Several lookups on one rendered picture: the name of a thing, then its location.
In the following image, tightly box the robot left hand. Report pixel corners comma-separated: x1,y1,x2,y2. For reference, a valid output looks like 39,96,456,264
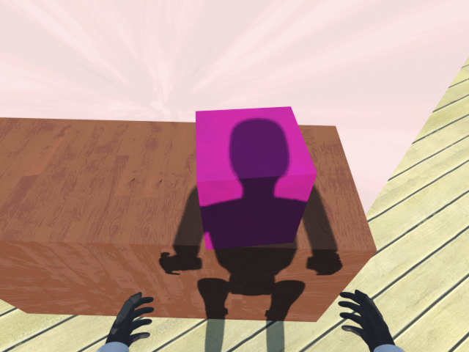
105,292,154,347

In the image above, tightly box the carton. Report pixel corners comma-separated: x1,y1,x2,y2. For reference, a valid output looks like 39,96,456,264
196,106,317,250

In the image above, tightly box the robot right hand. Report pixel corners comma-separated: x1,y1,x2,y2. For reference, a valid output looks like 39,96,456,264
338,290,395,352

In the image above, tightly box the pedestal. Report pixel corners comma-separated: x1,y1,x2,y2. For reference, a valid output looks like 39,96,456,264
0,117,377,322

